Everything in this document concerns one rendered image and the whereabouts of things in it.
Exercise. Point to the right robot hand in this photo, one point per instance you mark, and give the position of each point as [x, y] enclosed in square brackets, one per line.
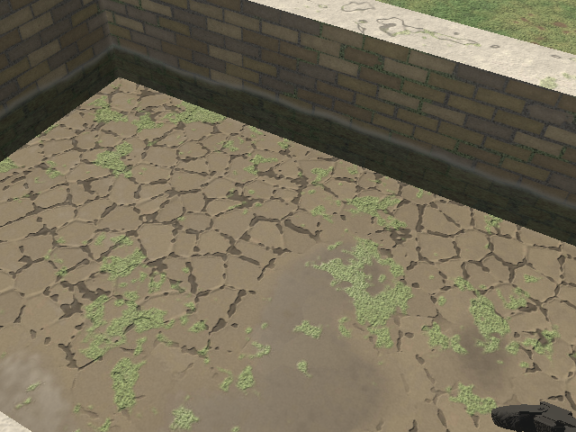
[545, 417]

